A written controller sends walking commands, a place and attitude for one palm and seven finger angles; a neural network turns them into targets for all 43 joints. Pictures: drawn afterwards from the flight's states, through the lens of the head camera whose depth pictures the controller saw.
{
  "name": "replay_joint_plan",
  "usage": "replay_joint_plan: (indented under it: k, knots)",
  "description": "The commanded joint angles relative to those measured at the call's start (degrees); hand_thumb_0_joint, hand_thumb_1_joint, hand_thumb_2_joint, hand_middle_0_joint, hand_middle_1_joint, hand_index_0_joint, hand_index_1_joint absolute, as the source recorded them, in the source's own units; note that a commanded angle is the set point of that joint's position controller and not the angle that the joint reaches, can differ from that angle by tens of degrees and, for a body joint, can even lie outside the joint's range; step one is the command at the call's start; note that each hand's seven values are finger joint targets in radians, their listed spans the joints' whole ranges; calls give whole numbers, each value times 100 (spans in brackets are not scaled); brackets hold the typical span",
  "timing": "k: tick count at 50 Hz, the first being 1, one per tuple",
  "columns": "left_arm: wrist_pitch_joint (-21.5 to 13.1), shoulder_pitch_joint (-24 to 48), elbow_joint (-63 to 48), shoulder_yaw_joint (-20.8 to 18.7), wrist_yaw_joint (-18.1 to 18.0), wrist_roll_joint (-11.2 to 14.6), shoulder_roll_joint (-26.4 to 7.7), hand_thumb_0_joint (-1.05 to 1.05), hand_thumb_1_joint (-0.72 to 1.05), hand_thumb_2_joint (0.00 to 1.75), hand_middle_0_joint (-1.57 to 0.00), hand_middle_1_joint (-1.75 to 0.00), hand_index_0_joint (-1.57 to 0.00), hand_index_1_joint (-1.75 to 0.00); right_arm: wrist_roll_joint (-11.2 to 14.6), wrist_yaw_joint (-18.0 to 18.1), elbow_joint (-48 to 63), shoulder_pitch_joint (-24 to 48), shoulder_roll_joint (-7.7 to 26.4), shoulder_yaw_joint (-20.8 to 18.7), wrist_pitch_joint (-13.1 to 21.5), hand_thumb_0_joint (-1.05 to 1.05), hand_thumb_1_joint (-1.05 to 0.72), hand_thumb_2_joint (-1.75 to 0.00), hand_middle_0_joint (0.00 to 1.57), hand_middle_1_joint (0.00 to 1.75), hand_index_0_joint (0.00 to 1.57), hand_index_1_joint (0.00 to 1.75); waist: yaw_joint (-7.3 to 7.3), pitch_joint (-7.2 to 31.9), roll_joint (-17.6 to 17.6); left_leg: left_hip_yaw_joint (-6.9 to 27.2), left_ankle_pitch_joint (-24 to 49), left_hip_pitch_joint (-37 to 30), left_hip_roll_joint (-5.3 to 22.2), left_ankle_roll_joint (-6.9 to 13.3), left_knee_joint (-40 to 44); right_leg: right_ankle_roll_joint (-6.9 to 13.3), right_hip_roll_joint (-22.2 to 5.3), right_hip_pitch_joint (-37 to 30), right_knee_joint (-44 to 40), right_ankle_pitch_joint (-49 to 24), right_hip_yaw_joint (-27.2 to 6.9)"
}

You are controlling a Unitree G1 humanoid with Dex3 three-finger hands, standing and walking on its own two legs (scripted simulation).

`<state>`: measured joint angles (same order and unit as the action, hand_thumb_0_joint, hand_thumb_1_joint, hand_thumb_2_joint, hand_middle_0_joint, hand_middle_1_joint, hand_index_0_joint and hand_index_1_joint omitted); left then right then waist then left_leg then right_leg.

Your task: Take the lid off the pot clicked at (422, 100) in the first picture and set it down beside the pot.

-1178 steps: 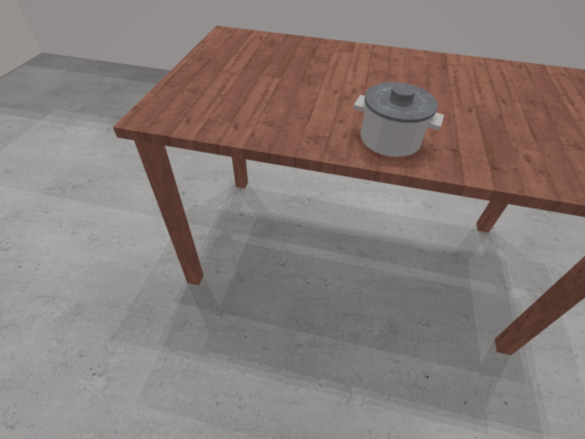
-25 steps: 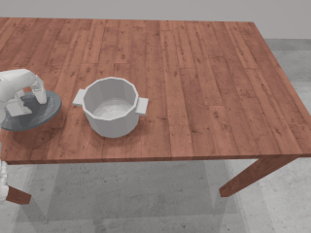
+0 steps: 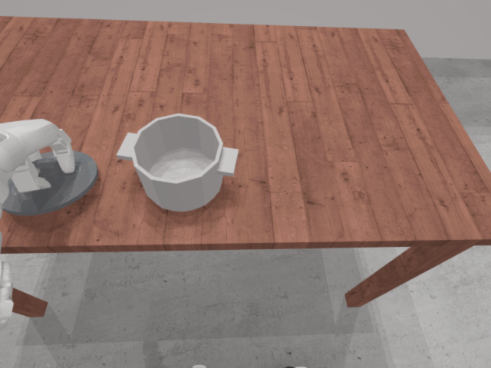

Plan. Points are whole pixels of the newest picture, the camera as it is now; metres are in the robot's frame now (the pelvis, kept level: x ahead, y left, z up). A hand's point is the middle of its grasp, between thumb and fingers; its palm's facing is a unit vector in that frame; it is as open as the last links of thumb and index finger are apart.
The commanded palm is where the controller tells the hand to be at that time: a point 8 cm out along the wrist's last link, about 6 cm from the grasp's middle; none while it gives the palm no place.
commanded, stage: open the fingers wide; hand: left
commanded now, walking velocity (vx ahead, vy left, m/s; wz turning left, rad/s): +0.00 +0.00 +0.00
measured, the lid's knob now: (43, 170) +0.43 +0.35 +0.03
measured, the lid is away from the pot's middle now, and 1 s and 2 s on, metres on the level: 0.23 0.24 0.24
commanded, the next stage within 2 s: raise the empty hand in 1.20 s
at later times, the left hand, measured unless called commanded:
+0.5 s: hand (30, 181) +0.39 +0.35 +0.05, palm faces -0.49 -0.10 -0.87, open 7.1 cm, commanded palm +0.43 +0.34 +0.11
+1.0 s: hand (29, 176) +0.40 +0.35 +0.05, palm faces -0.47 -0.10 -0.88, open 10.2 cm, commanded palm +0.43 +0.35 +0.11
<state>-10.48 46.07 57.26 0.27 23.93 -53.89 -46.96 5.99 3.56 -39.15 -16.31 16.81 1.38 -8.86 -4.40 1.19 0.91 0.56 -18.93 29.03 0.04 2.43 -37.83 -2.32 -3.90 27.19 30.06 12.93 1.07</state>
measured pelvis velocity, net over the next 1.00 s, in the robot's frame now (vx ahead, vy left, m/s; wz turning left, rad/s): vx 0.00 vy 0.02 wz -0.01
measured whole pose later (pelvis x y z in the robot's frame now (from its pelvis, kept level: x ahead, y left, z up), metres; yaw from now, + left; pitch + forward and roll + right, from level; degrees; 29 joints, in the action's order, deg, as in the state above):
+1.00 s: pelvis +0.00 +0.02 +0.00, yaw +0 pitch +11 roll -3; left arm -13.4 41.6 54.0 -2.2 20.0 -54.0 -46.0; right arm 5.3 2.9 -37.9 -16.6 16.1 0.9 -10.7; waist -3.8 2.3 0.9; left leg -0.3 -19.2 29.9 -0.8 3.8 -38.3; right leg -0.7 -4.5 27.8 29.4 12.6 0.1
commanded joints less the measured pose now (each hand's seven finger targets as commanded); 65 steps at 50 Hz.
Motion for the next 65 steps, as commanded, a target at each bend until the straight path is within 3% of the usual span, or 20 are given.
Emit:
replay_joint_plan:
  k: [1, 4, 5, 6, 8, 10, 12, 15, 19, 21, 24, 30, 40, 43, 45, 52, 55, 59, 63, 65]
  knots:
    - [-55, 2438, -880, -740, -352, 111, -2187, 0, 52, 112, -82, -96, -94, -104, -39, 145, 381, -532, 1077, -322, 152, 0, -90, -90, 20, 30, 20, 30, -60, 2351, 647, 62, 2622, -1731, -147, 147, 262, 455, 592, -287, -34, -1131, 404]
    - [5, 2450, -583, -423, -335, 54, -1882, 0, 52, 112, -82, -96, -94, -104, -27, 121, 359, -534, 1077, -301, 144, 0, -90, -90, 20, 30, 20, 30, -121, 1941, 613, 43, 2287, -1526, -147, 130, 263, 462, 612, 20, -30, -860, 426]
    - [-69, 1339, -792, -678, -325, 137, -1744, 0, 52, 112, -82, -96, -94, -104, -42, 15, 631, -465, 964, -371, 140, 0, -90, -90, 20, 30, 20, 30, 132, 2162, 583, 117, 2515, -1545, -189, 117, 275, 492, 583, -304, -2, -923, 435]
    - [-361, 1325, -1744, -1118, -417, 96, -2101, 0, 51, 110, -81, -96, -92, -104, -147, 28, 657, -413, 1009, -436, 47, 0, -90, -90, 20, 30, 20, 30, 190, 2514, 567, 80, 2827, -1734, -110, 103, 231, 528, 599, -361, -11, -1078, 378]
    - [-473, 1505, -1778, -1072, -525, 63, -2027, 0, 49, 105, -78, -96, -89, -104, -184, 17, 647, -316, 966, -423, -58, 0, -90, -90, 20, 30, 20, 30, 104, 2497, 859, 124, 3076, -1860, -92, 66, 224, 523, 603, -205, -35, -1077, 375]
    - [-387, 1621, -1378, -1233, -604, 114, -2256, 0, 48, 101, -75, -97, -86, -104, -138, 41, 593, -337, 1004, -401, -96, 0, -90, -90, 20, 30, 20, 30, 89, 2075, 597, 77, 2348, -1477, -118, 144, 331, 517, 586, -201, -104, -813, 369]
    - [-310, 1999, -1493, -1256, -695, 46, -2464, 0, 46, 97, -72, -97, -82, -104, -125, 68, 582, -312, 1056, -395, -90, 0, -90, -90, 20, 30, 20, 30, 77, 2144, 668, 51, 2064, -1447, -146, 171, 419, 537, 568, -247, -148, -755, 329]
    - [-233, 2043, -1348, -815, -723, -50, -1987, 0, 42, 93, -68, -97, -77, -103, -81, 99, 529, -381, 1000, -383, -25, 0, -90, -90, 20, 30, 20, 30, 11, 2118, 944, 93, 1875, -1653, -133, 125, 454, 540, 588, 19, -157, -441, 370]
    - [-205, 2154, -1253, -624, -596, 83, -1822, 0, 37, 87, -63, -97, -71, -102, -87, 138, 492, -399, 1019, -369, 28, 0, -90, -90, 20, 30, 20, 30, -76, 2111, 648, 45, 1713, -1574, -138, 191, 404, 501, 578, -40, -203, -499, 334]
    - [-216, 2165, -1295, -823, -584, 93, -2068, 0, 35, 84, -61, -97, -68, -101, -81, 164, 487, -440, 1054, -369, 36, 0, -90, -90, 20, 30, 20, 30, -24, 2218, 613, 83, 1821, -1568, -144, 174, 418, 519, 583, -142, -167, -568, 345]
    - [-251, 2211, -1383, -618, -559, 81, -1812, 0, 31, 80, -57, -97, -63, -101, -90, 154, 475, -420, 1032, -372, 47, 0, -90, -90, 20, 30, 20, 30, -44, 2178, 839, 124, 2076, -1773, -107, 114, 377, 528, 594, 83, -149, -549, 370]
    - [-275, 1942, -1348, -942, -647, 84, -2054, 0, 25, 70, -49, -97, -53, -100, -108, 134, 528, -432, 1023, -388, 31, 0, -90, -90, 20, 30, 20, 30, 42, 2313, 739, 128, 2533, -1772, -113, 109, 325, 524, 581, -151, -120, -887, 338]
    - [-232, 1849, -1195, -679, -587, 82, -1755, 0, 11, 58, -37, -95, -38, -96, -105, 45, 589, -400, 1006, -390, -38, 0, -90, -90, 20, 30, 20, 30, 1, 2127, 673, 135, 2479, -1707, -111, 94, 377, 512, 592, -67, -170, -798, 338]
    - [-325, 1995, -1663, -883, -609, 91, -1969, 0, 8, 54, -33, -94, -34, -95, -129, 48, 591, -422, 1010, -428, -49, 0, -90, -90, 20, 30, 20, 30, 47, 2549, 969, 218, 3091, -2137, -80, 30, 309, 527, 596, -110, -134, -985, 338]
    - [-322, 1695, -1305, -738, -599, 121, -1699, 0, 5, 51, -30, -94, -30, -94, -131, 45, 582, -413, 971, -410, -36, 0, -90, -90, 20, 30, 20, 30, 11, 2250, 761, 208, 2958, -1977, -81, 27, 304, 510, 606, 6, -162, -871, 364]
    - [-315, 1832, -1518, -889, -673, 78, -1906, 0, 5, 53, -31, -93, -31, -93, -132, 18, 603, -360, 996, -416, -62, 0, -90, -90, 20, 30, 20, 30, 72, 2412, 808, 244, 3156, -2019, -87, 0, 346, 536, 591, -145, -152, -1042, 325]
    - [-247, 1855, -1310, -655, -659, 100, -1625, 0, 4, 54, -31, -93, -31, -93, -112, 5, 572, -381, 986, -400, -75, 0, -90, -90, 20, 30, 20, 30, 21, 2155, 681, 258, 2754, -1873, -78, 13, 394, 516, 593, 2, -190, -785, 354]
    - [-224, 1976, -1320, -650, -673, 69, -1680, 0, 3, 55, -32, -92, -32, -92, -110, 19, 596, -388, 985, -385, -73, 0, -90, -90, 20, 30, 20, 30, 11, 2210, 708, 259, 2746, -1876, -104, 20, 396, 529, 597, -44, -180, -819, 339]
    - [-255, 1878, -1512, -863, -716, 70, -1864, 0, 3, 56, -32, -92, -32, -92, -136, 22, 614, -401, 975, -403, -63, 0, -90, -90, 20, 30, 20, 30, 66, 2511, 822, 279, 3274, -2123, -91, -25, 343, 527, 595, -186, -159, -1066, 324]
    - [-207, 1753, -1207, -668, -704, 94, -1603, 0, 3, 56, -32, -91, -32, -91, -119, 11, 600, -375, 961, -388, -64, 0, -90, -90, 20, 30, 20, 30, 29, 2188, 623, 232, 2911, -1862, -96, 8, 386, 511, 588, -114, -191, -945, 327]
